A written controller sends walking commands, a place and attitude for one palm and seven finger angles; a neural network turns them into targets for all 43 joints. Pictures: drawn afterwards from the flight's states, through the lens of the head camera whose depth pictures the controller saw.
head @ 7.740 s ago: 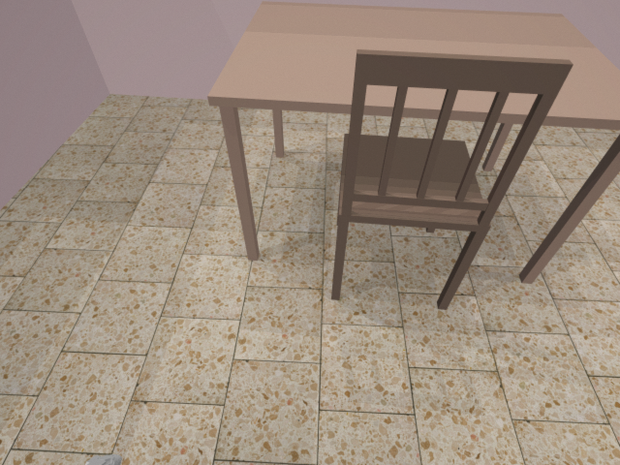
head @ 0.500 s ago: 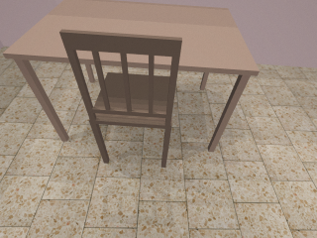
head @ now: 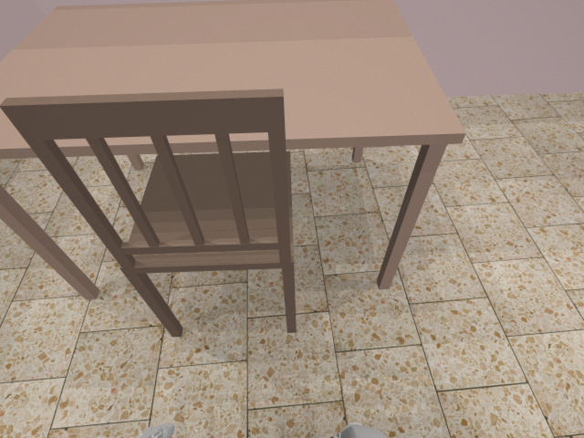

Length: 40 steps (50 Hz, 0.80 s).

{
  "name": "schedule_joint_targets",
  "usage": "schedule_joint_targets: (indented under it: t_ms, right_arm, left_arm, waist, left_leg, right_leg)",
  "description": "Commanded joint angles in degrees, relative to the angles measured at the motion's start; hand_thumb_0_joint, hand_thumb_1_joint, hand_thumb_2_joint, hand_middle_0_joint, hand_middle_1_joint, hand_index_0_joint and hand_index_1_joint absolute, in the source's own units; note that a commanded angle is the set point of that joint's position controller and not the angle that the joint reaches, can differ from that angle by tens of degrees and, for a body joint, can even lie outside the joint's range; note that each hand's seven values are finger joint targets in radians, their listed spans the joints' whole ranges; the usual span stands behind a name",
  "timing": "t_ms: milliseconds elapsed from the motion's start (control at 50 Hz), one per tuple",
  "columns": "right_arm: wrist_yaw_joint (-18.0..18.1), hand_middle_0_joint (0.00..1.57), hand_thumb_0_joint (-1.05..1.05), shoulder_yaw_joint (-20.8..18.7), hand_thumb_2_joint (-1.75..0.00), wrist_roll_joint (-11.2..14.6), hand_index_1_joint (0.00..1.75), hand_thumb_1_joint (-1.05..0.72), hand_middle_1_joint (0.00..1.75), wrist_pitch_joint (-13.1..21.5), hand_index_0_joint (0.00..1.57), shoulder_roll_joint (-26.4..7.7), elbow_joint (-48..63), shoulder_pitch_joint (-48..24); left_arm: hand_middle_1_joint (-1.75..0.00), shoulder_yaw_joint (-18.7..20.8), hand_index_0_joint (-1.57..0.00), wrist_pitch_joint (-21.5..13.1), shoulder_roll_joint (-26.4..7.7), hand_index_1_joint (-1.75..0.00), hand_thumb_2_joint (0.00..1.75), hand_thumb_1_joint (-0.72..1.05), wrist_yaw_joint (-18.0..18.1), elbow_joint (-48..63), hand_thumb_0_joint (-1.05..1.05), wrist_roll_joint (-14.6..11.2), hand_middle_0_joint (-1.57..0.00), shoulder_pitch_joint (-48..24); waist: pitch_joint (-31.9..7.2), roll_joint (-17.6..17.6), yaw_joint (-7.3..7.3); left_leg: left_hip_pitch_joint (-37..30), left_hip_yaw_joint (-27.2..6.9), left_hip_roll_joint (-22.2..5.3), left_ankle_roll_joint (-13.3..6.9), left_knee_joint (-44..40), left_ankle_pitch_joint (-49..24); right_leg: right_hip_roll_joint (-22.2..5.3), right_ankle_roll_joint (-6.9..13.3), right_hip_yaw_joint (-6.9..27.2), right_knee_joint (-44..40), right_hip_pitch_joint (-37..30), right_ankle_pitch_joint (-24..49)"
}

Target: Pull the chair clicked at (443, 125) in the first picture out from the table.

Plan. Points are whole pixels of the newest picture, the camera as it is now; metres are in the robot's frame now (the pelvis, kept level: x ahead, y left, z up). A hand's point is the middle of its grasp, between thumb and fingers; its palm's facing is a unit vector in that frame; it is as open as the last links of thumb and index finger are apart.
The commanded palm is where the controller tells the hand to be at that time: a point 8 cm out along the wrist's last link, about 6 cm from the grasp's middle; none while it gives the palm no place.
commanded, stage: take the last steps up to it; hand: left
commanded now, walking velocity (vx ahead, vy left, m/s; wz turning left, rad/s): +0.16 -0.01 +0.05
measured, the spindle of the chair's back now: (182, 196) +0.55 +0.23 -0.04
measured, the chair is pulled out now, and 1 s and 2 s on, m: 0.00 0.00 0.00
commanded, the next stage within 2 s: come to a stop and stand still in 0.04 s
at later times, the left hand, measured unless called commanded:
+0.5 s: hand out of the picture +0.09 +0.18 -0.16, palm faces +0.07 -0.98 -0.19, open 7.3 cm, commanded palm none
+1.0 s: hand out of the picture +0.15 +0.18 -0.15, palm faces +0.02 -0.98 -0.22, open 7.4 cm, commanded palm none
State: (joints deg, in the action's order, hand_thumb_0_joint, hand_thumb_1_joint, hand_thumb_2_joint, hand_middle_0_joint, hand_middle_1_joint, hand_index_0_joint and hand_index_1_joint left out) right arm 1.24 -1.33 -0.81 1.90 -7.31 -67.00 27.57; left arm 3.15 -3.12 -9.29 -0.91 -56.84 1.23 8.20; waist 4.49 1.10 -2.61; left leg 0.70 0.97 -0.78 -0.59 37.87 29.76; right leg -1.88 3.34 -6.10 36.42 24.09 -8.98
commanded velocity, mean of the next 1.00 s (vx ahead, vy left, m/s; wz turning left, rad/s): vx -0.07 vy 0.00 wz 0.00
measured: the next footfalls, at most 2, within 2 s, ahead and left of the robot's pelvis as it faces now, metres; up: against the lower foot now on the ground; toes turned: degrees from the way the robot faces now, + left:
left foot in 0.36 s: +0.12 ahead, +0.11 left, +0.00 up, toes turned +0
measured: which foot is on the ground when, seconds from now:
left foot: up 0.00-0.34, down 0.36-1.00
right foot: down 0.00-1.00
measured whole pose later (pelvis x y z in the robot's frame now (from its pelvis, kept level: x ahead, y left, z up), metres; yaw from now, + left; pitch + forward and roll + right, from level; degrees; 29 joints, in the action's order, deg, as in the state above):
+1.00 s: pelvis +0.08 +0.00 +0.01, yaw -1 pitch -1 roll +0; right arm 1.0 -2.0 -1.2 -0.9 -9.4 -56.8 16.8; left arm 1.0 0.5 -10.9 2.6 -52.7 1.1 14.0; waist 1.9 -1.2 -0.5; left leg 15.2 1.8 0.0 -1.2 33.8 17.3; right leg 0.8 2.5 -5.4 32.6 14.8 -16.5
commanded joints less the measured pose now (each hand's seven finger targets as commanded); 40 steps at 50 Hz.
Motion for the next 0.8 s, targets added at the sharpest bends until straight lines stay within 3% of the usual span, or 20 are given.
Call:
schedule_joint_targets:
  t_ms: [0,40,100,180,240,300,340,360,380,400,460,540,580,620,640,660,700,720,740,780]
  right_arm:
    - [0.3,0.2,0.0,-1.8,-0.9,0.5,0.3,-0.9,0.3,1.5,0.2,-5.1,5.5,-2.3]
    - [-0.1,0.2,0.0,-1.6,-0.9,-0.4,0.3,-0.9,0.3,0.4,0.2,-3.6,5.6,-3.8]
    - [-0.3,0.2,0.0,-1.2,-0.9,-0.7,0.3,-0.9,0.3,-0.9,0.2,-1.8,4.8,-1.0]
    - [0.0,0.2,0.0,-0.2,-0.9,-0.1,0.3,-0.9,0.3,-1.2,0.2,-0.3,5.4,-4.0]
    - [0.3,0.2,0.0,-0.2,-0.9,0.5,0.3,-0.9,0.3,-1.5,0.2,-1.6,5.7,-7.4]
    - [0.6,0.2,0.0,-0.8,-0.9,0.5,0.3,-0.9,0.3,-2.0,0.2,-4.2,6.0,-8.2]
    - [0.7,0.2,0.0,-1.2,-0.9,0.2,0.3,-0.9,0.3,-1.7,0.2,-7.8,7.4,-10.3]
    - [0.9,0.2,0.0,-1.2,-0.9,0.0,0.3,-0.9,0.3,-1.9,0.2,-8.8,8.3,-12.0]
    - [1.2,0.2,0.0,-1.1,-0.9,0.1,0.3,-0.9,0.3,-1.8,0.2,-8.8,8.4,-13.3]
    - [1.4,0.2,0.0,-1.2,-0.9,0.3,0.3,-0.9,0.3,-1.9,0.2,-9.3,9.1,-14.7]
    - [1.5,0.2,0.0,-1.7,-0.9,0.2,0.3,-0.9,0.3,-2.1,0.2,-10.0,10.2,-17.2]
    - [1.3,0.2,0.0,-2.4,-0.9,0.4,0.3,-0.9,0.3,-2.5,0.2,-10.1,10.9,-18.4]
    - [0.9,0.2,0.0,-2.3,-0.9,0.4,0.3,-0.9,0.3,-2.9,0.2,-8.2,11.0,-18.2]
    - [0.4,0.2,0.0,-1.8,-0.9,0.5,0.3,-0.9,0.3,-3.6,0.2,-5.4,9.9,-16.1]
    - [0.5,0.2,0.0,-1.8,-0.9,-1.3,0.3,-0.9,0.3,-2.6,0.2,-10.8,14.7,-15.9]
    - [0.4,0.2,0.0,-3.6,-0.9,-0.2,0.3,-0.9,0.3,-2.8,0.2,-9.5,14.3,-14.2]
    - [0.1,0.2,0.0,-3.4,-0.9,-0.4,0.3,-0.9,0.3,-3.7,0.2,-7.4,16.3,-13.4]
    - [0.0,0.2,0.0,-3.5,-0.9,-0.3,0.3,-0.9,0.3,-3.7,0.2,-7.2,16.9,-14.0]
    - [-0.3,0.2,0.0,-3.3,-0.9,-0.3,0.3,-0.9,0.3,-3.9,0.2,-6.7,17.2,-13.1]
    - [-0.3,0.2,0.0,-3.2,-0.9,0.1,0.3,-0.9,0.3,-3.2,0.2,-6.0,17.8,-13.3]
  left_arm:
    - [-0.3,2.7,-0.2,-0.1,-12.2,-0.3,0.9,0.9,1.7,-2.3,0.0,-0.9,-0.2,14.7]
    - [-0.3,1.4,-0.2,-0.1,-7.1,-0.3,0.9,0.9,2.3,-0.8,0.0,-0.7,-0.2,7.6]
    - [-0.3,0.4,-0.2,-0.7,-4.8,-0.3,0.9,0.9,2.5,-1.0,0.0,-0.1,-0.2,6.2]
    - [-0.3,-0.1,-0.2,-0.3,-4.8,-0.3,0.9,0.9,2.6,-1.9,0.0,-0.1,-0.2,7.1]
    - [-0.3,0.0,-0.2,0.6,-6.6,-0.3,0.9,0.9,2.9,-2.8,0.0,-0.3,-0.2,7.7]
    - [-0.3,-0.1,-0.2,1.9,-6.9,-0.3,0.9,0.9,3.3,-3.2,0.0,-0.8,-0.2,7.4]
    - [-0.3,-0.4,-0.2,3.0,-5.1,-0.3,0.9,0.9,3.5,-2.5,0.0,-0.8,-0.2,9.2]
    - [-0.3,-0.7,-0.2,3.3,-4.1,-0.3,0.9,0.9,3.7,-2.4,0.0,-0.6,-0.2,10.4]
    - [-0.3,-0.7,-0.2,3.7,-4.4,-0.3,0.9,0.9,3.7,-3.0,0.0,-0.7,-0.2,10.5]
    - [-0.3,-0.7,-0.2,4.0,-5.1,-0.3,0.9,0.9,3.6,-3.1,0.0,-0.9,-0.2,11.4]
    - [-0.3,-0.8,-0.2,4.4,-5.1,-0.3,0.9,0.9,3.2,-3.6,0.0,-0.5,-0.2,12.8]
    - [-0.3,-0.8,-0.2,4.1,-5.3,-0.3,0.9,0.9,3.0,-3.2,0.0,-0.1,-0.2,14.1]
    - [-0.3,-0.8,-0.2,3.6,-6.2,-0.3,0.9,0.9,3.1,-2.8,0.0,0.1,-0.2,12.7]
    - [-0.3,-0.9,-0.2,3.0,-7.5,-0.3,0.9,0.9,2.9,-2.4,0.0,-0.2,-0.2,8.9]
    - [-0.3,-2.9,-0.2,2.3,-12.4,-0.3,0.9,0.9,4.0,2.3,0.0,0.5,-0.2,8.4]
    - [-0.3,-1.5,-0.2,3.4,-9.9,-0.3,0.9,0.9,4.2,4.0,0.0,0.5,-0.2,9.6]
    - [-0.3,-0.7,-0.2,3.7,-10.0,-0.3,0.9,0.9,4.5,6.9,0.0,0.8,-0.2,9.8]
    - [-0.3,-0.3,-0.2,3.7,-9.4,-0.3,0.9,0.9,4.6,7.7,0.0,0.7,-0.2,10.0]
    - [-0.3,-0.4,-0.2,3.5,-9.6,-0.3,0.9,0.9,4.7,8.1,0.0,0.6,-0.2,9.6]
    - [-0.3,0.4,-0.2,3.1,-10.4,-0.3,0.9,0.9,4.6,9.3,0.0,0.9,-0.2,8.5]
  waist:
    - [-7.6,-7.8,6.74]
    - [-1.6,-2.0,3.33]
    - [-3.0,-5.3,0.29]
    - [-5.1,-3.9,1.38]
    - [-6.9,-6.0,2.56]
    - [-4.7,-6.3,1.59]
    - [-1.4,2.2,3.39]
    - [-0.4,3.3,4.02]
    - [-1.8,9.3,4.17]
    - [-3.4,11.1,4.65]
    - [-5.2,8.9,4.96]
    - [-7.2,4.1,4.52]
    - [-5.2,-2.4,3.41]
    - [-3.7,-9.3,1.26]
    - [1.1,-1.6,-1.07]
    - [-5.4,-5.0,1.58]
    - [-3.3,-14.1,2.18]
    - [-1.7,-11.9,2.72]
    - [-2.0,-8.3,1.9]
    - [-1.5,-5.1,1.64]
  left_leg:
    - [29.2,-2.7,-2.1,-2.3,38.4,-1.2]
    - [27.5,-3.3,-5.3,-1.9,34.8,-7.7]
    - [22.6,-0.6,-5.5,0.1,23.6,-9.1]
    - [18.9,1.3,-3.5,2.2,8.3,-10.9]
    - [16.1,1.3,-2.4,2.9,-0.8,-12.8]
    - [8.1,-0.2,-3.2,2.6,-12.6,-25.4]
    - [9.3,-6.2,-10.2,-1.1,-15.4,-42.5]
    - [11.3,-7.0,-11.9,-2.7,-15.9,-44.0]
    - [12.8,-8.5,-12.7,-4.0,-18.5,-44.4]
    - [13.6,-9.5,-13.7,-5.2,-20.5,-42.3]
    - [12.7,-9.4,-14.1,-6.8,-20.5,-39.6]
    - [11.9,-7.0,-11.8,-5.3,-16.9,-33.3]
    - [12.8,-4.0,-6.7,-1.8,-13.2,-21.0]
    - [9.5,-0.3,-2.0,0.9,-8.7,-14.5]
    - [8.7,-5.0,-1.9,-0.3,-11.6,-22.6]
    - [11.0,-1.9,-4.0,-0.5,-6.0,-13.2]
    - [18.9,0.4,1.0,0.2,5.2,-9.3]
    - [21.9,-1.2,0.6,-0.1,11.1,-7.5]
    - [22.7,-1.5,0.1,-0.4,13.3,-7.4]
    - [23.4,-1.3,-0.8,-0.4,10.5,-6.8]
  right_leg:
    - [-22.1,12.0,31.9,-23.5,-21.0,-4.9]
    - [-17.9,9.6,21.2,-24.8,-9.2,-5.7]
    - [-14.1,7.7,10.9,-25.1,-5.2,6.2]
    - [-12.3,7.5,8.8,-22.5,-8.9,21.5]
    - [-11.9,6.6,8.5,-18.0,-13.9,29.2]
    - [-10.1,2.9,7.8,-13.7,-9.4,20.5]
    - [-4.3,-1.1,5.8,-10.9,-7.3,4.9]
    - [-2.4,-1.9,5.5,-10.5,-8.0,-0.2]
    - [-1.8,-2.8,4.0,-8.0,-11.0,-3.1]
    - [-1.3,-3.1,3.6,-5.2,-12.9,-7.3]
    - [-1.2,-3.1,4.7,-2.5,-12.1,-11.4]
    - [-1.4,-2.8,6.6,-7.2,-12.6,-4.5]
    - [-4.9,-1.4,12.3,-14.8,-9.9,-0.2]
    - [-10.7,2.1,17.5,-21.4,-3.9,-4.7]
    - [-4.1,-0.8,12.4,-14.0,-3.1,-2.7]
    - [-5.7,-3.2,12.1,-16.4,-2.1,-15.7]
    - [-10.6,-0.7,18.9,-22.4,-2.7,-18.2]
    - [-12.4,1.4,21.1,-22.6,-2.3,-17.2]
    - [-12.9,3.0,21.3,-21.5,-3.7,-15.1]
    - [-12.6,6.9,18.1,-18.0,-5.4,-5.7]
